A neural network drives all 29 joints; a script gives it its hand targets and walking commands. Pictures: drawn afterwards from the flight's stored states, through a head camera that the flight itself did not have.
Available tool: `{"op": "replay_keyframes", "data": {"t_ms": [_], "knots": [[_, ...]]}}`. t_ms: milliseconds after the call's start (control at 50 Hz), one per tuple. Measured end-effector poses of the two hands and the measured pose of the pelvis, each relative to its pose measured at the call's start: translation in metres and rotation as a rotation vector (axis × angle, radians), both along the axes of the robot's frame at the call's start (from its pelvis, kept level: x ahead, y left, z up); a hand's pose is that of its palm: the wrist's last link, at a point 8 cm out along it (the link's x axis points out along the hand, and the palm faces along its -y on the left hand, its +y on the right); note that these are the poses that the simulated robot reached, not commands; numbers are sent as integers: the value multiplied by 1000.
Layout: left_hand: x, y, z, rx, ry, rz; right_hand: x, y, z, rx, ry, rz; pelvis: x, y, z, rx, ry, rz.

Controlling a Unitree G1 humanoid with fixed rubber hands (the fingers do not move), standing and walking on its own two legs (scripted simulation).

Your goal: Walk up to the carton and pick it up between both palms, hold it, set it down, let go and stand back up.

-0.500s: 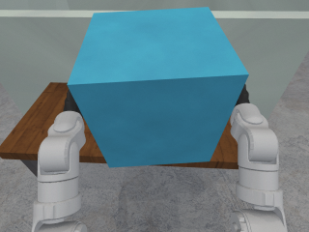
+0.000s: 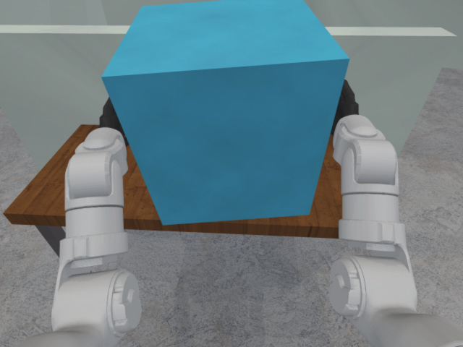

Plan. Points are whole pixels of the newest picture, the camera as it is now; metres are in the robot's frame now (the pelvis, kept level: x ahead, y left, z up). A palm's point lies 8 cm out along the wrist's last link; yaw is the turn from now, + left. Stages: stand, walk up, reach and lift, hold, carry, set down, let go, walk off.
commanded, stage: hold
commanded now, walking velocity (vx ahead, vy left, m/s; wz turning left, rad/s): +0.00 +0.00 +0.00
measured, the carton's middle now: (228, 113) +0.44 +0.00 +0.23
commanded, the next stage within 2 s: none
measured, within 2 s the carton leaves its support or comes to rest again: neither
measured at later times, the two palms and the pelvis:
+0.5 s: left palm (112, 122) +0.40 +0.20 +0.24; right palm (326, 110) +0.41 -0.16 +0.25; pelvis +0.02 +0.02 +0.00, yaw +1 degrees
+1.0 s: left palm (122, 135) +0.40 +0.19 +0.21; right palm (327, 131) +0.41 -0.17 +0.21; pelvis +0.09 +0.02 +0.01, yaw +1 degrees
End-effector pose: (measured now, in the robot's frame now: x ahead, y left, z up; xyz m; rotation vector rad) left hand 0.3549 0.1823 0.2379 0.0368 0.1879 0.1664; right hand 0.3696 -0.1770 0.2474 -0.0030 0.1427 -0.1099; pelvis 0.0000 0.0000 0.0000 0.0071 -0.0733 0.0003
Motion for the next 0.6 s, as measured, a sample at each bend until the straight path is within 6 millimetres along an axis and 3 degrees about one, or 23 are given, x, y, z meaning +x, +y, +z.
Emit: {"op": "replay_keyframes", "data": {"t_ms": [320, 460, 600], "knots": [[18, 18, 12, 8, -12, -1, 17, 17, 7, -8, -8, 8, 1, 12, 0, -4, 25, 11], [36, 17, 3, 7, -10, -8, 34, 17, 2, -14, -8, -7, 13, 17, 1, 0, 48, 16], [61, 11, -12, 24, -5, -16, 56, 10, -15, -1, -7, -16, 33, 18, 2, 0, 87, 21]]}}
